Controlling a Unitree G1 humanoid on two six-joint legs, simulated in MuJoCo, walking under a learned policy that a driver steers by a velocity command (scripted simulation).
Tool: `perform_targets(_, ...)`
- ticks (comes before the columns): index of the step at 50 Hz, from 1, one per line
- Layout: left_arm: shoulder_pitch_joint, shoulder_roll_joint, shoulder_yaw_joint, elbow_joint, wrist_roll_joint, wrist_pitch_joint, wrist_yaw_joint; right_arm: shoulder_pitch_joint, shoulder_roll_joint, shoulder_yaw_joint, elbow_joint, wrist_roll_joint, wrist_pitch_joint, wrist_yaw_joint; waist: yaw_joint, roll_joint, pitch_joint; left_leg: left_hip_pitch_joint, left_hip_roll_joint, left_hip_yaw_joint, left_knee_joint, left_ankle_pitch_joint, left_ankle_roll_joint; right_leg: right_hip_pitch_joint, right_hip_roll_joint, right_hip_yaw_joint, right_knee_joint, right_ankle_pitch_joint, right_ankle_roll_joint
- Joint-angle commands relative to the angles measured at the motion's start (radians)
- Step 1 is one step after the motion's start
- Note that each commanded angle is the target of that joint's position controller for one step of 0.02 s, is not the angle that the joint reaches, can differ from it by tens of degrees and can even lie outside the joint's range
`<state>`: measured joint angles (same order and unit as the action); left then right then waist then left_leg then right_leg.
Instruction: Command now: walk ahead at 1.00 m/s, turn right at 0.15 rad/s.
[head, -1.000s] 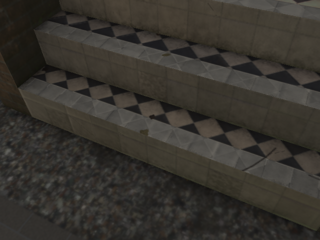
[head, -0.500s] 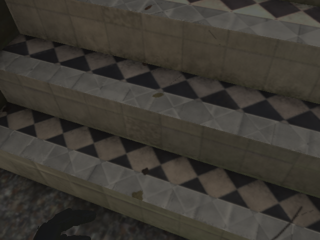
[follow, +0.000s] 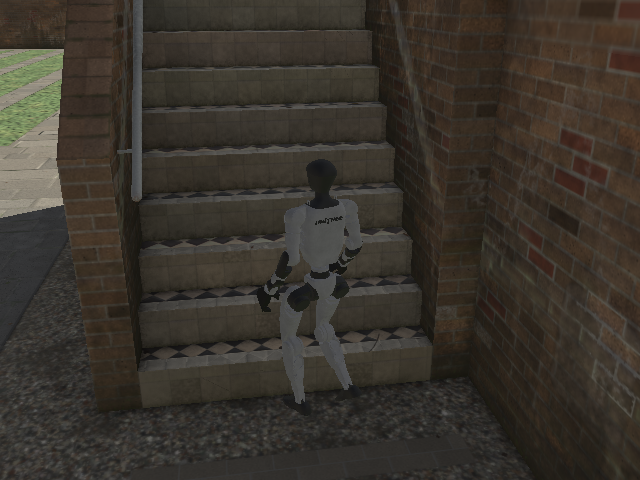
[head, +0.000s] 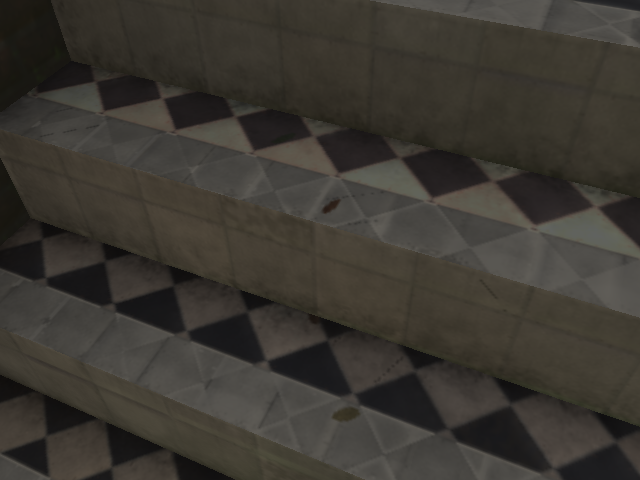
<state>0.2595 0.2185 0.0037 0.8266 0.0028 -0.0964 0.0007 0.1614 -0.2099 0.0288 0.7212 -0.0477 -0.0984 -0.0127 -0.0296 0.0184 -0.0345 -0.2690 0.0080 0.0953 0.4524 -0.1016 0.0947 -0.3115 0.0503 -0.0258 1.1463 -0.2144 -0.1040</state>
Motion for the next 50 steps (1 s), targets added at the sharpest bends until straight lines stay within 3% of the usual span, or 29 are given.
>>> perform_targets(1, -0.068, -0.089, -0.017, -0.205, -0.008, -0.009, 0.042, 0.334, -0.210, -0.082, 0.088, -0.071, 0.008, -0.002, -0.029, 0.085, -0.147, 0.527, 0.415, -0.352, -0.015, 1.040, 0.260, -0.721, 0.114, 0.169, 1.168, -0.176, -0.003)
perform_targets(4, -0.326, -0.116, -0.039, -0.383, 0.037, 0.045, 0.073, 0.244, -0.100, -0.059, 0.165, -0.040, -0.003, -0.012, 0.069, 0.045, 0.050, 0.267, 0.433, -0.295, -0.250, 0.012, 0.119, -1.065, 0.018, 0.209, 1.457, -0.435, -0.038)
perform_targets(6, -0.443, -0.125, -0.050, -0.462, 0.033, 0.065, 0.070, 0.223, -0.061, -0.038, 0.202, -0.025, -0.030, 0.008, 0.099, 0.001, 0.135, 0.081, 0.385, -0.143, -0.366, -0.090, 0.064, -1.081, 0.011, 0.149, 1.447, -0.426, -0.047)
perform_targets(7, -0.545, -0.108, -0.050, -0.451, 0.069, 0.058, 0.060, 0.349, 0.007, -0.024, 0.246, -0.013, -0.033, -0.006, 0.002, -0.143, 0.092, 0.368, 0.275, -0.112, -0.225, 0.264, 0.043, -1.184, 0.017, 0.087, 1.353, -0.416, -0.053)
perform_targets(11, -0.424, -0.110, -0.053, -0.413, 0.052, 0.071, 0.004, 0.519, -0.125, -0.074, 0.283, -0.019, -0.020, -0.082, -0.023, -0.017, -0.289, 0.937, 0.295, -0.096, -0.017, 0.764, 0.043, -1.109, 0.019, 0.121, 0.909, -0.543, -0.026)
perform_targets(14, -0.214, -0.081, -0.053, -0.375, 0.035, 0.118, 0.025, 0.113, -0.160, -0.089, 0.133, 0.035, -0.033, -0.067, 0.214, 0.037, -0.373, 0.508, 0.278, 0.142, -0.051, 1.166, -0.014, -0.403, -0.001, 0.045, 0.286, -0.275, -0.041)
perform_targets(16, -0.321, 0.024, -0.002, -0.404, -0.012, 0.107, 0.055, 0.073, -0.237, -0.122, 0.039, 0.052, -0.014, -0.034, 0.165, -0.011, -0.398, 0.507, 0.249, 0.121, 0.217, 1.580, 0.047, -0.241, 0.073, 0.035, -0.129, -0.312, -0.034)
perform_targets(17, -0.295, 0.069, 0.021, -0.369, -0.054, 0.093, 0.050, 0.058, -0.248, -0.127, 0.034, 0.068, 0.008, -0.018, 0.186, -0.142, -0.459, 0.375, 0.211, 0.170, 0.431, 1.481, -0.014, 0.015, 0.049, 0.100, -0.337, 0.136, -0.054)
perform_targets(18, -0.283, 0.084, 0.035, -0.350, -0.048, 0.100, 0.078, 0.099, -0.227, -0.122, -0.017, 0.040, 0.029, 0.033, 0.138, -0.265, -0.464, -0.011, 0.114, 0.219, 0.721, 0.802, -0.111, 0.289, -0.004, 0.286, -0.518, 0.249, -0.138)
perform_targets(19, -0.349, 0.063, 0.049, -0.366, -0.034, 0.106, 0.118, 0.019, -0.183, -0.122, -0.057, 0.018, 0.050, 0.079, 0.123, -0.346, -0.278, -0.330, -0.035, 0.156, 0.965, -0.149, -0.121, 0.227, 0.020, 0.415, -0.616, 0.470, -0.187)
perform_targets(21, -0.297, 0.107, 0.072, -0.354, -0.004, 0.098, 0.171, -0.236, -0.103, -0.093, -0.279, -0.037, 0.045, 0.086, 0.131, -0.138, -0.059, -0.554, -0.026, -0.172, 1.379, -0.706, -0.129, -0.072, 0.018, 0.480, -0.419, 0.864, -0.174)
perform_targets(23, -0.405, 0.177, 0.084, -0.342, 0.095, 0.076, 0.211, 0.042, -0.112, -0.095, -0.289, -0.051, 0.048, 0.030, -0.115, 0.044, -0.018, -0.589, 0.034, -0.410, 1.306, -0.858, -0.051, -0.192, -0.025, 0.575, -0.287, 0.672, -0.028)
perform_targets(24, -0.447, 0.161, 0.087, -0.337, 0.106, 0.066, 0.182, 0.178, -0.155, -0.088, -0.252, -0.053, 0.046, 0.002, -0.192, 0.125, -0.045, -0.497, 0.027, -0.331, 1.021, -0.836, -0.058, -0.178, 0.036, 0.483, -0.320, 0.558, 0.031)
perform_targets(25, -0.548, 0.112, 0.091, -0.368, 0.074, 0.059, 0.154, 0.235, -0.215, -0.094, -0.236, -0.077, 0.039, -0.023, -0.235, 0.248, 0.002, -0.146, 0.089, -0.386, 0.590, -0.854, -0.023, -0.499, 0.193, 0.273, -0.199, 0.588, 0.117)
perform_targets(26, -0.700, 0.092, 0.100, -0.383, 0.053, 0.051, 0.137, 0.475, -0.198, -0.101, -0.124, -0.049, 0.029, -0.043, -0.379, 0.505, -0.036, 0.421, 0.191, -0.431, 0.117, -0.362, 0.004, -0.929, 0.282, 0.088, 0.235, -0.015, 0.131)
perform_targets(27, -0.586, 0.008, 0.065, -0.366, 0.102, 0.040, 0.101, 0.447, -0.059, -0.086, -0.051, 0.009, 0.053, -0.067, -0.270, 0.351, -0.080, 0.390, 0.138, -0.237, 0.001, 0.021, -0.035, -0.692, 0.202, 0.083, 0.576, -0.206, 0.104)
perform_targets(28, -0.547, -0.058, 0.036, -0.385, 0.071, 0.043, 0.055, 0.455, 0.011, -0.060, -0.002, 0.007, 0.073, -0.060, -0.220, 0.226, -0.187, 0.481, 0.081, -0.098, 0.158, 0.151, -0.068, -0.644, 0.213, 0.064, 0.818, -0.242, 0.078)
perform_targets(29, -0.427, -0.023, 0.022, -0.448, 0.020, 0.026, 0.011, 0.357, -0.076, -0.084, -0.039, -0.041, 0.066, -0.060, -0.063, 0.316, -0.365, 0.868, 0.239, -0.288, 0.443, 0.497, -0.052, -0.865, 0.190, 0.127, 0.860, -0.326, 0.136)
perform_targets(30, -0.395, 0.042, 0.018, -0.440, 0.030, 0.034, -0.007, 0.236, -0.084, -0.101, -0.120, -0.041, 0.062, -0.067, -0.032, 0.241, -0.395, 0.841, 0.292, -0.348, 0.417, 0.452, -0.051, -0.888, 0.117, 0.186, 0.804, -0.349, 0.141)
perform_targets(32, -0.307, 0.124, 0.057, -0.387, 0.070, 0.105, -0.024, 0.022, -0.129, -0.108, -0.226, -0.053, 0.039, -0.071, 0.034, 0.061, -0.208, 0.295, 0.326, -0.394, 0.255, 0.140, -0.047, -0.667, 0.079, 0.043, 0.799, -0.174, 0.168)
perform_targets(35, -0.342, 0.120, 0.067, -0.418, 0.050, 0.189, -0.008, -0.054, -0.107, -0.079, -0.203, -0.051, 0.000, -0.054, 0.065, -0.030, 0.070, -0.213, 0.330, -0.306, 0.182, -0.120, 0.003, -0.617, 0.074, 0.077, 0.841, 0.113, 0.124)
perform_targets(42, -0.310, 0.124, 0.041, -0.501, 0.043, 0.164, 0.009, -0.052, -0.218, -0.100, -0.207, -0.035, -0.014, -0.041, 0.112, 0.062, 0.007, -0.036, 0.404, -0.241, 0.009, -0.011, -0.005, -0.612, -0.024, 0.156, 0.446, -0.037, 0.085)
perform_targets(44, -0.217, 0.150, 0.044, -0.463, 0.025, 0.140, -0.011, -0.148, -0.208, -0.089, -0.218, -0.031, 0.016, -0.046, 0.171, 0.103, -0.036, -0.161, 0.276, -0.051, 0.086, 0.120, -0.024, -0.184, -0.095, -0.050, -0.091, -0.104, 0.037)
perform_targets(45, -0.090, 0.161, 0.048, -0.405, 0.007, 0.111, -0.021, -0.079, -0.185, -0.084, -0.189, -0.015, 0.042, -0.046, 0.184, 0.086, -0.054, -0.115, 0.185, -0.037, 0.257, 0.198, 0.010, -0.044, -0.082, -0.092, -0.398, -0.129, 0.021)
perform_targets(46, 0.104, 0.112, 0.057, -0.331, 0.033, 0.096, -0.015, -0.063, -0.178, -0.080, -0.179, 0.030, 0.041, -0.045, 0.250, 0.107, -0.096, -0.197, 0.164, -0.045, 0.454, 0.593, 0.041, 0.258, 0.013, -0.225, -0.465, -0.073, 0.012)
perform_targets(47, 0.260, 0.120, 0.078, -0.236, 0.034, 0.069, -0.035, -0.184, -0.119, -0.080, -0.201, 0.034, 0.044, -0.034, 0.371, -0.013, -0.062, -0.385, 0.026, -0.049, 1.092, 0.126, 0.035, 0.326, -0.057, -0.038, -0.615, 0.042, -0.039)
perform_targets(48, 0.175, 0.175, 0.065, -0.210, 0.089, 0.054, -0.037, -0.174, 0.146, -0.031, -0.265, 0.022, 0.031, -0.044, 0.193, -0.274, -0.015, -0.764, -0.181, -0.361, 1.607, -0.250, 0.000, 0.291, -0.178, 0.260, -0.347, 0.738, 0.034)
perform_targets(49, 0.129, 0.291, 0.109, -0.238, 0.102, 0.061, 0.002, 0.017, 0.154, -0.033, -0.298, 0.014, 0.014, -0.047, 0.053, -0.263, -0.315, -0.817, -0.148, -0.415, 1.667, -0.154, -0.031, 0.380, -0.434, 0.666, -0.684, 0.254, 0.054)
perform_targets(50, 0.067, 0.295, 0.110, -0.245, 0.079, 0.054, 0.020, -0.060, 0.069, -0.040, -0.318, -0.019, 0.014, -0.023, 0.041, -0.174, -0.234, -0.875, -0.068, -0.295, 1.643, -0.137, -0.057, 0.239, -0.481, 0.797, -0.904, -0.545, 0.057)
